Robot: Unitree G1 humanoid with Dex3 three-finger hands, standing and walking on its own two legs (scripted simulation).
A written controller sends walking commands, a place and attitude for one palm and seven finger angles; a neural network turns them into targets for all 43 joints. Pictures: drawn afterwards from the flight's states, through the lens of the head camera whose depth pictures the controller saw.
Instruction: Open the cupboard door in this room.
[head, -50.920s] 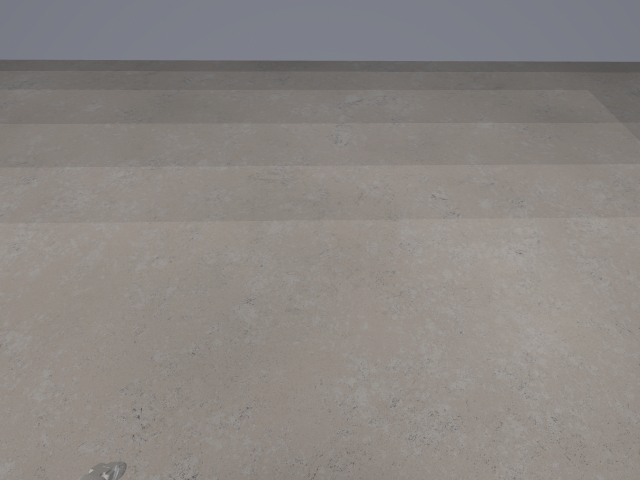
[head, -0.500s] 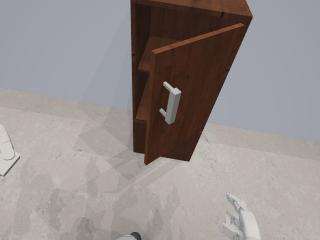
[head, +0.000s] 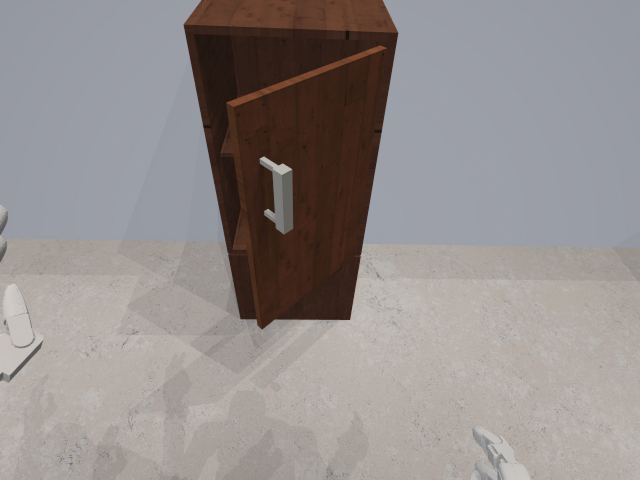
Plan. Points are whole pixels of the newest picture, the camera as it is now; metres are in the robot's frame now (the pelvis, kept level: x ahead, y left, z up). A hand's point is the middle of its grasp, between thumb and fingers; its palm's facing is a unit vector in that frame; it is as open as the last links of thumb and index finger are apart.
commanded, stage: stop stepping back and stand still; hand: left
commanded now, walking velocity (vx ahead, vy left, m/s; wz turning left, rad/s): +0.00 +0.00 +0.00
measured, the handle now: (275, 195) +0.57 +0.08 +0.05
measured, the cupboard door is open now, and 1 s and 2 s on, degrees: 45 45 45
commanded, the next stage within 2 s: let the arm hang, fingers relaxed in 0.22 s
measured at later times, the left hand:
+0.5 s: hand out of the picture +0.16 +0.25 -0.08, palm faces +0.06 -0.92 -0.38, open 7.4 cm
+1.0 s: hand out of the picture -0.12 +0.21 -0.16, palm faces +0.11 -0.97 -0.22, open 7.4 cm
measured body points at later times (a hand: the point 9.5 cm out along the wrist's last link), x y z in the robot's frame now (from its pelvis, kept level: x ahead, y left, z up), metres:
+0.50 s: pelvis -0.02 +0.01 -0.01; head -0.02 +0.00 +0.44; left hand +0.15 +0.30 -0.05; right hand +0.15 -0.25 -0.12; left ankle +0.02 +0.13 -0.73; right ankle -0.01 -0.07 -0.74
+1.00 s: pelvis -0.03 +0.04 +0.01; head -0.02 +0.03 +0.46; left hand -0.12 +0.26 -0.15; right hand -0.06 -0.16 -0.16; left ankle +0.02 +0.13 -0.74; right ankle -0.01 -0.07 -0.74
